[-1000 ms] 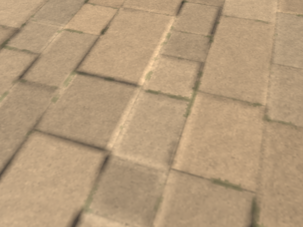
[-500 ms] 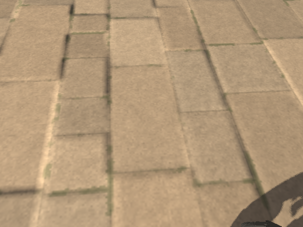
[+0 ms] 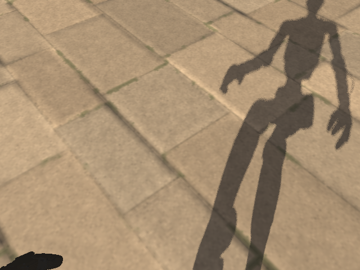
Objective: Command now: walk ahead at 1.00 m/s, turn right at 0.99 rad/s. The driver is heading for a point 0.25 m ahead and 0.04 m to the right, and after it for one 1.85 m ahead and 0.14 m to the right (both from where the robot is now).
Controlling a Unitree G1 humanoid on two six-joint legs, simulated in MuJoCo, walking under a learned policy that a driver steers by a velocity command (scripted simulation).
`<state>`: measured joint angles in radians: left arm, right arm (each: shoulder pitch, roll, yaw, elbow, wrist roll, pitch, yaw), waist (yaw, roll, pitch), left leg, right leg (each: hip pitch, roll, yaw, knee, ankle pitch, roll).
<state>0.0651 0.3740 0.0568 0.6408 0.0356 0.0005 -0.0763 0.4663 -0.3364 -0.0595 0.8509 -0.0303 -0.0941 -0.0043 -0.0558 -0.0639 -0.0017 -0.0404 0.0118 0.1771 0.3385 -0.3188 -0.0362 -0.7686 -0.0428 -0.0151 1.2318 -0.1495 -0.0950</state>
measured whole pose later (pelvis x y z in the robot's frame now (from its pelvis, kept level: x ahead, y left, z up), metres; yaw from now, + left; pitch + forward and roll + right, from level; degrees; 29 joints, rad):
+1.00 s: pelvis +0.92 -0.17 +0.00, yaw -13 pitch +2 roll +1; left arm -0.06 0.25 -0.05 0.62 0.03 -0.09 -0.05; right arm 0.57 -0.27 -0.07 0.90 0.01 -0.08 0.02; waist -0.14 0.00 0.01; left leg 0.09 -0.06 -0.13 0.22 -0.34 0.05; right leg -0.63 -0.08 0.05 0.57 0.02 0.01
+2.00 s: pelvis +1.82 -0.16 -0.02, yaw +21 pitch +1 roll -1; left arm 0.16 0.29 0.02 0.70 0.01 -0.10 -0.03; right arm 0.30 -0.31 -0.03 0.81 -0.01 -0.08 0.00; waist -0.01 0.01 0.09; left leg -0.17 -0.13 -0.10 1.25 -0.47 -0.01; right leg -0.49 0.09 -0.05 0.54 -0.07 -0.09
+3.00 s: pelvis +2.02 -0.11 +0.01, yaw -34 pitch +3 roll +3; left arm 0.23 0.32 0.09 0.60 -0.01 0.04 0.03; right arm 0.07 -0.32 -0.11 0.68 -0.02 0.00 -0.04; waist 0.01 0.03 0.05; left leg -0.60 -0.01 -0.05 1.07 -0.36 -0.05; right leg -0.34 0.03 0.10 0.52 -0.23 -0.04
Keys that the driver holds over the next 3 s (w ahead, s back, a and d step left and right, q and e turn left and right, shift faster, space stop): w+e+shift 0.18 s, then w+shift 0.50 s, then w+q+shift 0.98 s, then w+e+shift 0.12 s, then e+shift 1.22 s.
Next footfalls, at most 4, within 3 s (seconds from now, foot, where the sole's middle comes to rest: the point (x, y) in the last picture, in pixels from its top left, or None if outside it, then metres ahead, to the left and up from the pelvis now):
0.20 right None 0.36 -0.05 -0.77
0.64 left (182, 188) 0.83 -0.03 -0.77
1.06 right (249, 134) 1.12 -0.38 -0.77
1.50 left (201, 80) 1.53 -0.18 -0.77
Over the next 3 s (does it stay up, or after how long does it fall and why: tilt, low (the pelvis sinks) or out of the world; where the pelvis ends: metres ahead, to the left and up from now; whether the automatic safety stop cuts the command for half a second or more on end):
stays up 2.02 -0.11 0.01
